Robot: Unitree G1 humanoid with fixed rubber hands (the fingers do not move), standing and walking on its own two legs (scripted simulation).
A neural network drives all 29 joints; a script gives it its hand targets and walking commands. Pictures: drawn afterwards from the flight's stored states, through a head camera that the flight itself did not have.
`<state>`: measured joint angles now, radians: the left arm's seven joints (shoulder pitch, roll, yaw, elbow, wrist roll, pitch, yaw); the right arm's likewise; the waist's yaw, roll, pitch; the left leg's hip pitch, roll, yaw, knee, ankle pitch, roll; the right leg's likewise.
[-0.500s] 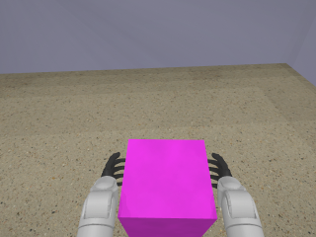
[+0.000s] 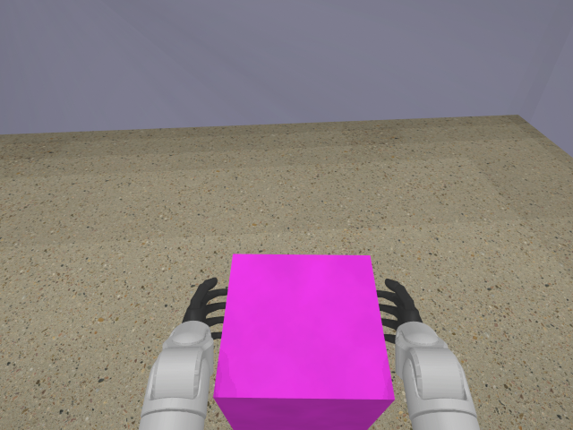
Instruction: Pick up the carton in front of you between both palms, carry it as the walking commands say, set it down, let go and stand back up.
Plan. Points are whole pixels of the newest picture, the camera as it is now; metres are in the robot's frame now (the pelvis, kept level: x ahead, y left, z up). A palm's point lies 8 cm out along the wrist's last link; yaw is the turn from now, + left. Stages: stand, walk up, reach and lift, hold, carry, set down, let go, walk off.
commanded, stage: carry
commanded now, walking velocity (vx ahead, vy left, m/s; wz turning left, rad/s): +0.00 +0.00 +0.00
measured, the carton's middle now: (299, 350) +0.30 +0.00 -0.06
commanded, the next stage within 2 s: hold in 0.88 s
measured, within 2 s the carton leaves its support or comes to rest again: neither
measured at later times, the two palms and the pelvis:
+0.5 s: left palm (187, 348) +0.25 +0.15 +0.04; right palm (408, 349) +0.25 -0.14 +0.04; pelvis -0.03 +0.01 +0.00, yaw +0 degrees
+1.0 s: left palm (176, 361) +0.24 +0.16 +0.04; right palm (407, 359) +0.24 -0.13 +0.04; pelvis -0.04 +0.01 +0.01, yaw +2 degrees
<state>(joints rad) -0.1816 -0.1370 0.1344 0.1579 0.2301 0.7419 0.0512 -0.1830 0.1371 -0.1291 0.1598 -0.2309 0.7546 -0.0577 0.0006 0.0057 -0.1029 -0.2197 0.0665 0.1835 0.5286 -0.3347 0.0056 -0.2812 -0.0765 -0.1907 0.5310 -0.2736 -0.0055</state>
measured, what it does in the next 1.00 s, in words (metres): stands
